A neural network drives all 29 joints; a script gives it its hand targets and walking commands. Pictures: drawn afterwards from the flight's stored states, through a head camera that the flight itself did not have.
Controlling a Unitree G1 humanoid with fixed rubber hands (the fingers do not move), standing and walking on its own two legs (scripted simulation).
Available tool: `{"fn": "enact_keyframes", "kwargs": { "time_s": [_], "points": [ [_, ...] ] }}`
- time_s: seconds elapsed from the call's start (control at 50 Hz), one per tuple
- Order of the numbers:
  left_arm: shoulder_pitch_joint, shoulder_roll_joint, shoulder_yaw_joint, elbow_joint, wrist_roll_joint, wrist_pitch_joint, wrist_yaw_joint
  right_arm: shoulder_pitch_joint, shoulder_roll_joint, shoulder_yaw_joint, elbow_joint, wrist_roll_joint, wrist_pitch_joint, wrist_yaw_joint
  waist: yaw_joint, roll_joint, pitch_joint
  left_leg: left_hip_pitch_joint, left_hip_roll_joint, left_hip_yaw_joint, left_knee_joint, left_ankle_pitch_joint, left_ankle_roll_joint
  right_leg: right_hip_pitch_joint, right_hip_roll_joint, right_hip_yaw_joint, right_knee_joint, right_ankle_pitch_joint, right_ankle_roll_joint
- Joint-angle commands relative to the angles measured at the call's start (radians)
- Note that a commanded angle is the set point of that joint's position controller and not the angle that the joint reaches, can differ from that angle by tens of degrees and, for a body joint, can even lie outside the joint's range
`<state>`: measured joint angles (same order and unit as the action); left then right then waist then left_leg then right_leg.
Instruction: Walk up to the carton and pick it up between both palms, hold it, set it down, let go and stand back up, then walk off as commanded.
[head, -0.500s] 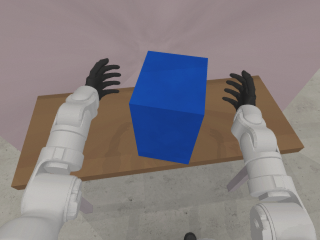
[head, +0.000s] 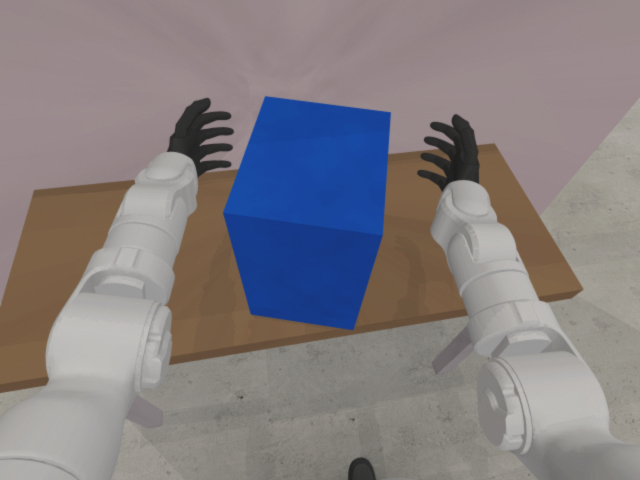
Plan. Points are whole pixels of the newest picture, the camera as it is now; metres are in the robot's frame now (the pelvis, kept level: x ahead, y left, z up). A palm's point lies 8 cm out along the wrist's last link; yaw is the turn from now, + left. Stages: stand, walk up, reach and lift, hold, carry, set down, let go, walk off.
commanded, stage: reach and lift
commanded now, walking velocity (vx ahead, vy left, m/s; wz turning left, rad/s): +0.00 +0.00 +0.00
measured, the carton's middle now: (313, 224) +0.45 -0.02 +0.00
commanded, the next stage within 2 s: none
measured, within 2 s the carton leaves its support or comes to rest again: neither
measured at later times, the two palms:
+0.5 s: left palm (211, 232) +0.45 +0.13 +0.00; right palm (417, 253) +0.38 -0.16 +0.00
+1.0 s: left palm (221, 229) +0.45 +0.11 +0.01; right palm (406, 255) +0.38 -0.14 +0.00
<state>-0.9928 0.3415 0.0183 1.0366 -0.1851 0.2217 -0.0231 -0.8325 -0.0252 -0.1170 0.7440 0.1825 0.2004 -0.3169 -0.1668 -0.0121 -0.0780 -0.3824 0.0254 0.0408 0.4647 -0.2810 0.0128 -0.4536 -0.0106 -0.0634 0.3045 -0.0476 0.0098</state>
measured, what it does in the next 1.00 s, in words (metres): stands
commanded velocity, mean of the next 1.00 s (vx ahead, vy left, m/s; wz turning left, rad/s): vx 0.00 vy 0.00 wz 0.00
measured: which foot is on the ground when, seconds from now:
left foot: down 0.00-1.00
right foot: down 0.00-1.00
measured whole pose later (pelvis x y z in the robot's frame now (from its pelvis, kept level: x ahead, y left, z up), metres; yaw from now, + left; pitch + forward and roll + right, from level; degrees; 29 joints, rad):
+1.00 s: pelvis -0.02 +0.01 -0.03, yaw +1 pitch +20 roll -3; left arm -1.05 0.15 0.17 1.42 0.06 -0.27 0.03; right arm -0.88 0.13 -0.55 1.17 -0.26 -0.29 -0.24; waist -0.14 0.02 -0.14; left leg -0.75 0.02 0.02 0.77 -0.38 0.03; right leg -0.80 -0.03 -0.08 0.59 -0.14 0.02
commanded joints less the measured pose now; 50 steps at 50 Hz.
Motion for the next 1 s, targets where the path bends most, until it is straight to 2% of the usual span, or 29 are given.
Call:
{"fn": "enact_keyframes", "kwargs": {
  "time_s": [0.0, 0.06, 0.08, 0.1, 0.14, 0.16, 0.18, 0.2, 0.24, 0.26, 0.3, 0.34, 0.44, 0.48, 0.52, 0.6, 0.64, 0.66, 0.68, 0.72, 0.74, 0.78, 0.8, 0.84, 0.86, 0.88, 0.9, 0.92, 0.98],
  "points": [
    [-0.541, 0.112, 0.036, -0.167, 0.029, -0.094, -0.005, -0.441, -0.083, -0.028, -0.140, -0.057, -0.108, -0.007, -0.018, 0.134, -0.750, 0.047, -0.042, -0.018, -0.020, 0.499, -0.061, 0.585, 0.050, 0.029, 0.135, 0.500, 0.000],
    [-0.539, 0.086, 0.029, -0.197, 0.027, -0.145, -0.002, -0.448, -0.058, -0.040, -0.205, -0.081, -0.167, -0.008, 0.001, 0.135, -0.825, 0.057, -0.044, -0.011, 0.004, 0.529, -0.066, 0.547, 0.054, 0.017, 0.148, 0.496, 0.002],
    [-0.510, 0.098, 0.049, -0.245, 0.046, -0.161, 0.000, -0.404, -0.044, -0.034, -0.213, -0.083, -0.187, -0.008, 0.009, 0.136, -0.883, 0.076, -0.043, -0.013, 0.029, 0.599, -0.066, 0.567, 0.056, 0.025, 0.165, 0.572, 0.000],
    [-0.521, 0.084, 0.046, -0.148, 0.061, -0.177, -0.003, -0.423, -0.034, -0.057, -0.160, -0.099, -0.197, -0.006, 0.010, 0.134, -0.824, 0.030, -0.047, -0.012, 0.020, 0.526, -0.063, 0.540, 0.047, 0.028, 0.155, 0.511, 0.001],
    [-0.493, 0.065, 0.058, -0.164, 0.080, -0.202, -0.001, -0.391, -0.035, -0.071, -0.113, -0.129, -0.231, -0.003, 0.006, 0.174, -0.826, 0.051, -0.033, -0.023, 0.033, 0.568, -0.075, 0.509, 0.052, 0.020, 0.170, 0.489, -0.001],
    [-0.518, 0.062, 0.046, -0.113, 0.082, -0.223, 0.001, -0.408, -0.030, -0.088, -0.094, -0.150, -0.248, -0.003, 0.006, 0.149, -0.797, 0.026, -0.039, -0.011, 0.030, 0.485, -0.070, 0.471, 0.046, 0.022, 0.164, 0.445, 0.006],
    [-0.555, 0.052, 0.041, -0.149, 0.067, -0.255, 0.006, -0.443, -0.023, -0.103, -0.123, -0.160, -0.267, 0.004, 0.015, 0.137, -0.861, -0.003, -0.037, -0.010, 0.034, 0.465, -0.067, 0.477, 0.047, 0.024, 0.179, 0.431, 0.006],
    [-0.544, 0.023, 0.022, -0.167, 0.055, -0.279, 0.011, -0.436, -0.012, -0.108, -0.125, -0.176, -0.288, 0.004, 0.003, 0.132, -0.896, -0.007, -0.037, -0.011, 0.052, 0.506, -0.070, 0.493, 0.048, 0.023, 0.200, 0.476, 0.008],
    [-0.568, 0.038, 0.040, -0.084, 0.073, -0.319, 0.017, -0.446, 0.016, -0.139, -0.085, -0.219, -0.320, 0.007, 0.020, 0.125, -0.931, -0.078, -0.040, -0.007, 0.057, 0.461, -0.057, 0.483, 0.038, 0.033, 0.219, 0.448, 0.012],
    [-0.562, 0.009, 0.028, -0.112, 0.081, -0.343, 0.019, -0.431, 0.031, -0.143, -0.059, -0.229, -0.342, 0.013, 0.006, 0.161, -0.936, -0.053, -0.031, -0.018, 0.076, 0.524, -0.068, 0.470, 0.042, 0.029, 0.245, 0.476, 0.014],
    [-0.600, 0.029, 0.049, -0.066, 0.091, -0.392, 0.029, -0.426, 0.037, -0.170, -0.002, -0.250, -0.367, 0.023, 0.023, 0.159, -0.957, -0.102, -0.035, -0.015, 0.087, 0.455, -0.058, 0.458, 0.034, 0.033, 0.265, 0.421, 0.016],
    [-0.555, 0.023, 0.052, -0.078, 0.100, -0.430, 0.033, -0.396, 0.043, -0.158, -0.011, -0.270, -0.413, 0.026, 0.028, 0.165, -1.022, -0.083, -0.035, -0.006, 0.120, 0.548, -0.070, 0.474, 0.036, 0.037, 0.292, 0.499, 0.018],
    [-0.553, 0.038, 0.063, -0.004, 0.122, -0.478, 0.031, -0.404, 0.030, -0.175, 0.049, -0.276, -0.488, 0.030, 0.037, 0.174, -1.081, -0.127, -0.043, -0.002, 0.179, 0.584, -0.077, 0.431, 0.039, 0.040, 0.337, 0.528, 0.014],
    [-0.536, 0.050, 0.070, 0.031, 0.112, -0.487, 0.034, -0.427, 0.033, -0.158, 0.051, -0.270, -0.497, 0.038, 0.054, 0.123, -1.068, -0.176, -0.045, 0.008, 0.190, 0.536, -0.062, 0.448, 0.036, 0.046, 0.358, 0.517, 0.016],
    [-0.569, 0.035, 0.046, 0.062, 0.094, -0.495, 0.035, -0.437, 0.034, -0.169, 0.066, -0.271, -0.499, 0.042, 0.034, 0.119, -1.039, -0.192, -0.047, -0.001, 0.177, 0.473, -0.059, 0.409, 0.033, 0.036, 0.353, 0.437, 0.020],
    [-0.594, 0.004, 0.000, 0.115, 0.060, -0.503, 0.023, -0.463, 0.028, -0.183, 0.130, -0.268, -0.502, 0.043, 0.016, 0.157, -1.014, -0.146, -0.034, -0.010, 0.212, 0.493, -0.078, 0.299, 0.038, 0.027, 0.348, 0.368, 0.001],
    [-0.620, -0.032, -0.025, 0.074, 0.065, -0.510, 0.027, -0.464, 0.003, -0.207, 0.151, -0.278, -0.515, 0.051, -0.013, 0.206, -1.028, -0.063, -0.021, -0.041, 0.229, 0.551, -0.104, 0.206, 0.056, 0.000, 0.350, 0.320, -0.007],
    [-0.599, -0.032, -0.001, 0.054, 0.080, -0.505, 0.029, -0.461, -0.015, -0.203, 0.136, -0.279, -0.524, 0.051, -0.001, 0.208, -1.048, -0.028, -0.025, -0.028, 0.253, 0.595, -0.109, 0.217, 0.062, 0.001, 0.353, 0.364, -0.008],
    [-0.617, -0.026, 0.007, 0.114, 0.079, -0.503, 0.026, -0.492, -0.008, -0.203, 0.171, -0.281, -0.515, 0.059, 0.007, 0.192, -1.033, -0.060, -0.022, -0.034, 0.245, 0.546, -0.103, 0.181, 0.064, 0.000, 0.351, 0.299, -0.005],
    [-0.627, -0.079, -0.015, 0.087, 0.080, -0.507, 0.027, -0.513, 0.029, -0.206, 0.161, -0.281, -0.517, 0.068, -0.001, 0.210, -1.031, -0.036, -0.019, -0.051, 0.251, 0.576, -0.112, 0.169, 0.059, -0.003, 0.356, 0.297, -0.012],
    [-0.627, -0.080, -0.015, 0.111, 0.083, -0.510, 0.022, -0.528, 0.036, -0.217, 0.174, -0.292, -0.510, 0.079, 0.006, 0.189, -0.999, -0.059, -0.023, -0.046, 0.245, 0.518, -0.103, 0.153, 0.056, -0.007, 0.348, 0.257, -0.008],
    [-0.626, -0.097, 0.002, 0.098, 0.106, -0.509, 0.035, -0.512, 0.011, -0.251, 0.239, -0.320, -0.512, 0.083, -0.015, 0.213, -0.972, -0.021, -0.012, -0.058, 0.233, 0.548, -0.123, 0.129, 0.064, -0.024, 0.337, 0.231, -0.014],
    [-0.656, -0.118, 0.004, 0.130, 0.114, -0.511, 0.025, -0.535, 0.053, -0.263, 0.251, -0.334, -0.509, 0.089, -0.018, 0.191, -0.935, -0.055, -0.019, -0.058, 0.229, 0.462, -0.112, 0.111, 0.062, -0.024, 0.329, 0.170, -0.018],
    [-0.638, -0.162, 0.033, 0.145, 0.151, -0.525, 0.017, -0.536, 0.119, -0.264, 0.247, -0.378, -0.516, 0.106, -0.005, 0.154, -0.915, -0.072, -0.019, -0.049, 0.224, 0.447, -0.099, 0.146, 0.059, -0.022, 0.339, 0.178, -0.013],
    [-0.629, -0.176, 0.044, 0.106, 0.177, -0.530, 0.024, -0.521, 0.130, -0.276, 0.238, -0.392, -0.528, 0.109, 0.004, 0.178, -0.948, -0.058, -0.015, -0.045, 0.219, 0.475, -0.105, 0.157, 0.058, -0.021, 0.333, 0.195, -0.014],
    [-0.623, -0.216, 0.052, 0.131, 0.203, -0.532, 0.021, -0.537, 0.161, -0.291, 0.259, -0.423, -0.540, 0.121, -0.009, 0.169, -0.923, -0.045, -0.014, -0.059, 0.221, 0.506, -0.115, 0.148, 0.063, -0.034, 0.329, 0.203, -0.012],
    [-0.666, -0.267, 0.078, 0.200, 0.247, -0.535, 0.008, -0.572, 0.244, -0.303, 0.293, -0.457, -0.542, 0.143, 0.019, 0.163, -0.895, -0.074, -0.021, -0.038, 0.210, 0.456, -0.108, 0.137, 0.055, -0.031, 0.313, 0.146, -0.018],
    [-0.633, -0.318, 0.101, 0.203, 0.280, -0.543, -0.004, -0.538, 0.308, -0.306, 0.292, -0.501, -0.551, 0.149, 0.011, 0.163, -0.890, -0.108, -0.028, -0.029, 0.209, 0.406, -0.096, 0.187, 0.052, -0.018, 0.327, 0.181, -0.025],
    [-0.659, -0.649, 0.146, 0.299, 0.436, -0.593, -0.085, -0.604, 0.643, -0.325, 0.325, -0.655, -0.594, 0.260, 0.026, 0.189, -0.836, -0.097, -0.021, -0.025, 0.176, 0.361, -0.090, 0.196, 0.035, -0.037, 0.321, 0.116, -0.028]
  ]
}}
